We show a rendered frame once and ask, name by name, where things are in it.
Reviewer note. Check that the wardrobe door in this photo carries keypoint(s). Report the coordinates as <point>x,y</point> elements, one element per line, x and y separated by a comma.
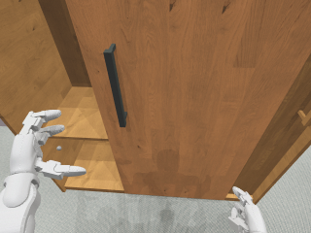
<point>200,81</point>
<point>280,134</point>

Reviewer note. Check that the right robot hand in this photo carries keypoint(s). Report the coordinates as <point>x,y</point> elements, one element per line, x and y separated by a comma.
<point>251,218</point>

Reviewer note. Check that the handle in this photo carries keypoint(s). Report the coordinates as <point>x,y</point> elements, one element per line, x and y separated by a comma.
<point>114,83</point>
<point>307,120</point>

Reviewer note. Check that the left robot hand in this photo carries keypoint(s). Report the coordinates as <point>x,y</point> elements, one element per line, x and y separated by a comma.
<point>27,146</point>

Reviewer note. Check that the robot left forearm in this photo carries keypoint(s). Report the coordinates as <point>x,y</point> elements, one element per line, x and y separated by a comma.
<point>19,201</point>

